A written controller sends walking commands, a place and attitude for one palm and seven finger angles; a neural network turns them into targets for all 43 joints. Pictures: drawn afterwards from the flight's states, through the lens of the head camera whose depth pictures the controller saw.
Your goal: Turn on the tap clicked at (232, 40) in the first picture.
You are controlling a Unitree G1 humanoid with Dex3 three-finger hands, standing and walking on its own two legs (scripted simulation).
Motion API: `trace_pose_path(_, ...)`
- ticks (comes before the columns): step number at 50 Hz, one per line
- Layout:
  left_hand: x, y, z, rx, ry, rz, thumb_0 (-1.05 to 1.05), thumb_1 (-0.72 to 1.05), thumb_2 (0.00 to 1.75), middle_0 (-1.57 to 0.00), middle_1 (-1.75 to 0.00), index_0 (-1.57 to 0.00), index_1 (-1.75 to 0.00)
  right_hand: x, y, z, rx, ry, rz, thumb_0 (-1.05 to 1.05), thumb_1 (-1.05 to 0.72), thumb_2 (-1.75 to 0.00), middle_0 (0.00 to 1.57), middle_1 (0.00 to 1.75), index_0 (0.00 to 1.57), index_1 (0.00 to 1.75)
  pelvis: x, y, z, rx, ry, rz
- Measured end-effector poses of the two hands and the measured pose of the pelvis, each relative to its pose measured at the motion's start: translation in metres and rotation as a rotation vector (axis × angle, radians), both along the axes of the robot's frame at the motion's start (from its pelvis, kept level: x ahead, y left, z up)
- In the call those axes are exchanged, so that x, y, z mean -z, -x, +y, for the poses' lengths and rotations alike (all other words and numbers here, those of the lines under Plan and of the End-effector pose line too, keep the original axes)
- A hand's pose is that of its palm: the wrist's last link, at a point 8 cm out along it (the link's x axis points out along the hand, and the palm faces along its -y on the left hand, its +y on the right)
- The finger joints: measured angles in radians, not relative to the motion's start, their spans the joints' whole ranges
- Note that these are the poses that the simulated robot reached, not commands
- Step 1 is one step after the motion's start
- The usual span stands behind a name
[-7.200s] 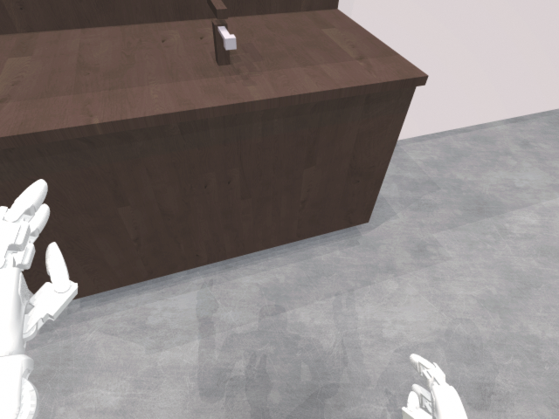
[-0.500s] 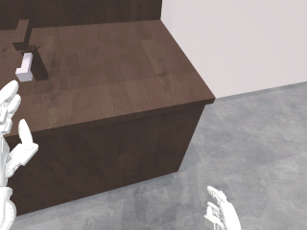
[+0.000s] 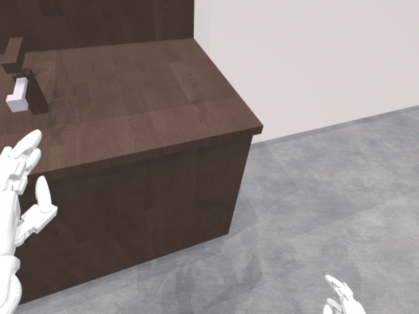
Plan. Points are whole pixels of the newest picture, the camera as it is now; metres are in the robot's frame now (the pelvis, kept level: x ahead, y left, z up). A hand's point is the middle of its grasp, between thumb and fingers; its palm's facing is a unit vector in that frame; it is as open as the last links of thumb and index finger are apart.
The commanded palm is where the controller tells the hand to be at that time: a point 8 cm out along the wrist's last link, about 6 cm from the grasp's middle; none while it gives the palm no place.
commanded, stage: come to a stop and stand still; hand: left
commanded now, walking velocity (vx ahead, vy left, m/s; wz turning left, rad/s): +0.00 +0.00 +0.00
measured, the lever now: (17, 102) +0.47 +0.46 +0.13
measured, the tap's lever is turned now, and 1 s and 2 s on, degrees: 0 0 0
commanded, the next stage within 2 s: look again from close up in 1.18 s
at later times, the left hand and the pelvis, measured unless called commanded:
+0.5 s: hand (15, 195) +0.22 +0.30 +0.17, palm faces +0.42 -0.82 -0.39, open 7.4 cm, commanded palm +0.16 +0.32 +0.18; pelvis +0.01 +0.04 +0.01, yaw +1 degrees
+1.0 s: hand (35, 176) +0.26 +0.30 +0.16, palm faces +0.37 -0.84 -0.40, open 7.4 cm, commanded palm +0.21 +0.33 +0.18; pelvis +0.05 +0.04 +0.01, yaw +1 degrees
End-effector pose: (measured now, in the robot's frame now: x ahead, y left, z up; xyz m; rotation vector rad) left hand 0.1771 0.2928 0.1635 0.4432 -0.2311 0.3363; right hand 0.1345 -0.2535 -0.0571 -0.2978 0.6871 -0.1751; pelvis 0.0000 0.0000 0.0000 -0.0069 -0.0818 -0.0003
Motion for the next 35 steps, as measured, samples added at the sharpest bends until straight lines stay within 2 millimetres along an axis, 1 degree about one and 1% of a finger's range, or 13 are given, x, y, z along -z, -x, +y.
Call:
trace_pose_path(3,-0.021,0.001,0.012,-0.050,-0.019,-0.102,0.02,0.89,0.90,-0.22,-0.30,-0.22,-0.30,-0.001,-0.002,0.011,-0.035,-0.018,-0.010,0.02,-0.91,-0.90,0.20,0.30,0.19,0.30,-0.002,0.004,0.001,-0.006,0.004,0.001)
trace_pose_path(6,-0.033,0.004,0.012,-0.037,-0.024,-0.164,0.02,0.89,0.90,-0.21,-0.30,-0.21,-0.30,0.000,-0.007,0.025,-0.067,-0.043,-0.026,0.02,-0.91,-0.90,0.20,0.30,0.19,0.30,-0.002,0.006,0.006,-0.003,0.011,0.004)
trace_pose_path(8,-0.030,0.003,0.010,-0.008,-0.010,-0.155,0.02,0.89,0.90,-0.21,-0.30,-0.21,-0.30,0.001,-0.010,0.036,-0.074,-0.059,-0.033,0.02,-0.91,-0.90,0.20,0.30,0.20,0.30,-0.002,0.005,0.012,0.007,0.018,0.011)
trace_pose_path(10,-0.019,0.001,0.009,0.019,0.015,-0.110,0.01,0.90,0.90,-0.20,-0.30,-0.21,-0.30,0.002,-0.012,0.046,-0.072,-0.071,-0.035,0.02,-0.91,-0.90,0.20,0.30,0.20,0.30,-0.002,0.004,0.018,0.016,0.024,0.017)
trace_pose_path(13,0.002,-0.003,0.017,0.036,0.047,-0.021,0.01,0.89,0.90,-0.20,-0.30,-0.21,-0.30,0.004,-0.013,0.062,-0.069,-0.082,-0.025,0.02,-0.91,-0.90,0.20,0.30,0.20,0.30,-0.002,0.003,0.027,0.018,0.030,0.017)
trace_pose_path(15,0.012,-0.005,0.024,0.027,0.056,0.022,0.01,0.89,0.90,-0.21,-0.30,-0.21,-0.30,0.004,-0.013,0.072,-0.073,-0.088,-0.011,0.02,-0.91,-0.90,0.20,0.30,0.20,0.30,-0.003,0.002,0.032,0.014,0.028,0.018)
trace_pose_path(17,0.012,-0.006,0.032,0.010,0.043,0.036,0.01,0.89,0.90,-0.21,-0.30,-0.21,-0.30,0.004,-0.014,0.080,-0.088,-0.093,0.002,0.02,-0.91,-0.90,0.21,0.30,0.20,0.30,-0.004,0.002,0.034,0.004,0.023,0.022)
trace_pose_path(20,0.000,-0.004,0.040,-0.017,0.004,0.001,0.02,0.89,0.90,-0.21,-0.30,-0.21,-0.30,0.005,-0.019,0.091,-0.126,-0.104,0.018,0.02,-0.91,-0.90,0.21,0.30,0.20,0.30,-0.005,0.000,0.035,-0.015,0.013,0.038)
trace_pose_path(24,-0.020,0.000,0.041,-0.030,-0.038,-0.063,0.02,0.89,0.90,-0.21,-0.30,-0.21,-0.30,0.009,-0.033,0.098,-0.176,-0.108,0.034,0.02,-0.90,-0.90,0.21,0.30,0.20,0.30,-0.005,-0.005,0.039,-0.020,0.019,0.053)
trace_pose_path(26,-0.024,-0.001,0.042,-0.027,-0.038,-0.069,0.02,0.89,0.90,-0.21,-0.30,-0.21,-0.30,0.010,-0.042,0.099,-0.186,-0.106,0.036,0.02,-0.90,-0.90,0.21,0.30,0.20,0.30,-0.006,-0.009,0.042,-0.019,0.030,0.061)
trace_pose_path(28,-0.020,-0.005,0.044,-0.027,-0.024,-0.054,0.01,0.89,0.90,-0.21,-0.30,-0.21,-0.30,0.010,-0.050,0.099,-0.180,-0.101,0.032,0.02,-0.90,-0.90,0.21,0.30,0.20,0.30,-0.006,-0.014,0.045,-0.016,0.036,0.068)
trace_pose_path(33,0.002,-0.022,0.054,-0.047,0.034,0.034,0.01,0.89,0.90,-0.21,-0.30,-0.21,-0.30,0.004,-0.070,0.096,-0.139,-0.081,0.010,0.02,-0.91,-0.90,0.21,0.30,0.20,0.30,-0.007,-0.025,0.051,-0.011,0.020,0.074)
trace_pose_path(35,0.007,-0.029,0.056,-0.051,0.047,0.055,0.01,0.89,0.90,-0.21,-0.30,-0.21,-0.30,0.001,-0.076,0.095,-0.130,-0.073,-0.001,0.02,-0.91,-0.90,0.21,0.30,0.20,0.30,-0.007,-0.029,0.052,-0.010,0.010,0.078)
